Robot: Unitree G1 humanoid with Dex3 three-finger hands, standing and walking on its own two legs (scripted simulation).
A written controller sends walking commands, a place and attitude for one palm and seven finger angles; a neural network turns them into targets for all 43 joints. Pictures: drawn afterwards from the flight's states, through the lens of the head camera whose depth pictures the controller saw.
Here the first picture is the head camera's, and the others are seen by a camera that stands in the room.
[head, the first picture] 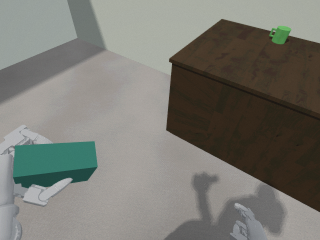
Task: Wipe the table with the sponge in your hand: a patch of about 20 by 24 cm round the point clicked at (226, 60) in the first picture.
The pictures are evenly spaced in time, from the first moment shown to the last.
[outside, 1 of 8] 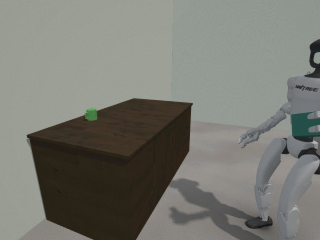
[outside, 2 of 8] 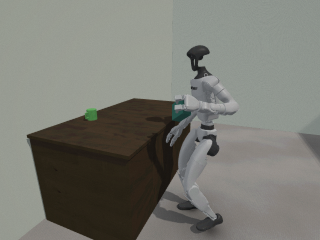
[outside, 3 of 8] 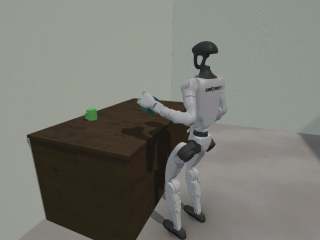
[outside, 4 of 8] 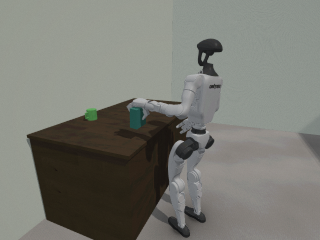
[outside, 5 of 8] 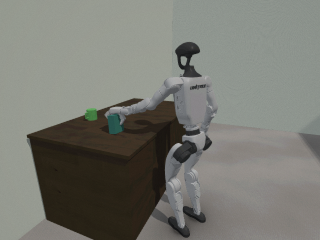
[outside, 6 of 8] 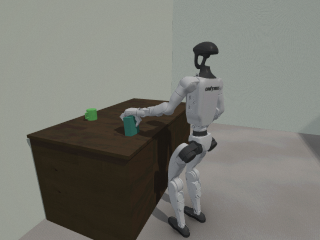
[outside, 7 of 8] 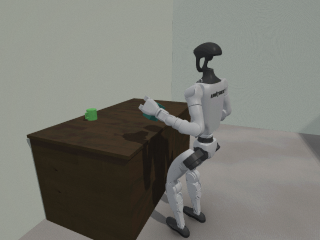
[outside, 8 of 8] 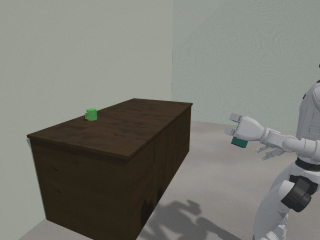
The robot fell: no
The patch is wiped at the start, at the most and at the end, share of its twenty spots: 0.00 0.95 0.95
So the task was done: yes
